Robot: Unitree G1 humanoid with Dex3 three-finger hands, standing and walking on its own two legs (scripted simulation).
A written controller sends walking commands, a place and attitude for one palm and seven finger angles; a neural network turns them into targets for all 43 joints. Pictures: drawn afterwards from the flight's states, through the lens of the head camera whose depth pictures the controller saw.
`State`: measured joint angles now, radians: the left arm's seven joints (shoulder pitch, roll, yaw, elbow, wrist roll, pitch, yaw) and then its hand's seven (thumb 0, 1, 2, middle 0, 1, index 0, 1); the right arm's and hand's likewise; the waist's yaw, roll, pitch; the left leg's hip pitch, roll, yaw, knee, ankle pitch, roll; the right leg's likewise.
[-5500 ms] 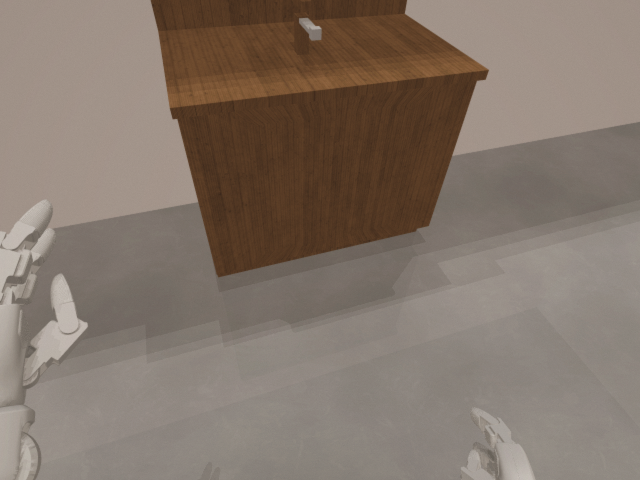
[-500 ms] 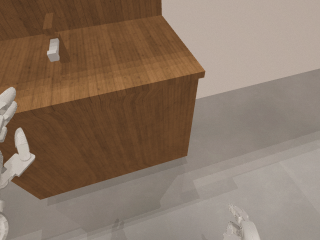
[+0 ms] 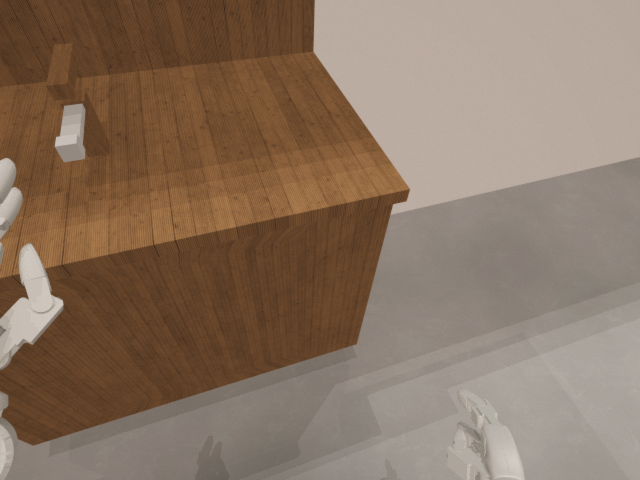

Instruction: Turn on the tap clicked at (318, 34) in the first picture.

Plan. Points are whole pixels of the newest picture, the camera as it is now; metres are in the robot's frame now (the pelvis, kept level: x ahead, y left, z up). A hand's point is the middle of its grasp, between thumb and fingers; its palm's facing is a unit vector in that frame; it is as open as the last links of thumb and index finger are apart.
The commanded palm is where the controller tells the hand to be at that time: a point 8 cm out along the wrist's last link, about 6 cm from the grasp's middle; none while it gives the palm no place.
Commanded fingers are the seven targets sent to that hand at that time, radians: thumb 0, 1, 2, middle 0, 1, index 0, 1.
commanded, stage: take the last steps up to it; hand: left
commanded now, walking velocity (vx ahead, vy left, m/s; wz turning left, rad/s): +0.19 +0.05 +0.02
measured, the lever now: (70, 148) +0.52 +0.40 +0.11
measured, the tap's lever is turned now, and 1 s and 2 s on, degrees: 0 0 0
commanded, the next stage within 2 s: come to a stop and stand still in 0.30 s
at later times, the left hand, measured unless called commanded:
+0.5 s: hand (95, 254) +0.28 +0.24 +0.18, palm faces +0.42 -0.82 -0.40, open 7.5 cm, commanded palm +0.23 +0.28 +0.18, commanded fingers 0.00 0.90 0.90 -0.20 -0.30 -0.20 -0.30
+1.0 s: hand (119, 228) +0.30 +0.22 +0.19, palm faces +0.47 -0.79 -0.39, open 7.5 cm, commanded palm +0.23 +0.23 +0.18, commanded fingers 0.00 0.90 0.90 -0.20 -0.30 -0.20 -0.30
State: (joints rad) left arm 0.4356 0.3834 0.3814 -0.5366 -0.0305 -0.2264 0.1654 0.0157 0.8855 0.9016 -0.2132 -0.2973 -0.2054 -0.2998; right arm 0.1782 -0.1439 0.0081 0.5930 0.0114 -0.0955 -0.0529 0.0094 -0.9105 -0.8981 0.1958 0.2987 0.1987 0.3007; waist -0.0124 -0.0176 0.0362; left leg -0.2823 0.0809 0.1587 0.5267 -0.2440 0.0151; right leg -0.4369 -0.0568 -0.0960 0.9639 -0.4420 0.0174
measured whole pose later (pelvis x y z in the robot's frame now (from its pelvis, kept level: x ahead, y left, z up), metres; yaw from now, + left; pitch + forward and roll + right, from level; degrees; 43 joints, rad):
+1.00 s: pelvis +0.06 -0.05 +0.00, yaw -2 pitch -1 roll +0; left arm 0.29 0.38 0.43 -0.35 -0.06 -0.20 0.13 0.01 0.89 0.90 -0.21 -0.30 -0.20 -0.30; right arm 0.22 -0.23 0.03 0.60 0.01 -0.13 -0.02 0.01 -0.91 -0.90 0.20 0.30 0.20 0.30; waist 0.04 0.04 0.07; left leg -0.30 0.05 0.02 0.53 -0.25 0.00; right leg -0.25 0.04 -0.06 0.49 -0.23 -0.06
